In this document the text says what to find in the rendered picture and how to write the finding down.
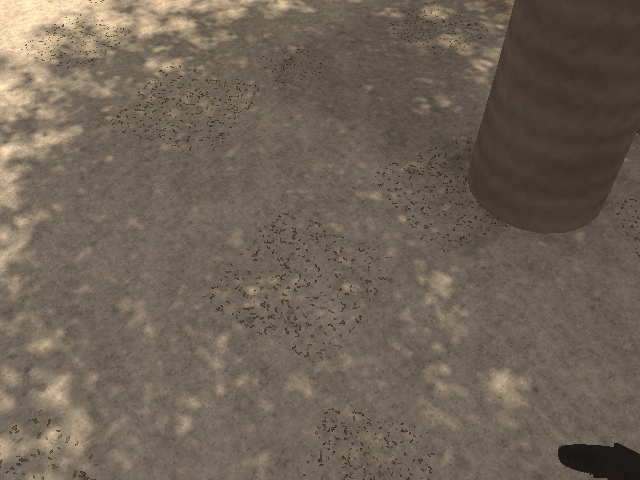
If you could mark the right robot hand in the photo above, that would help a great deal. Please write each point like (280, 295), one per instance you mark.
(613, 463)

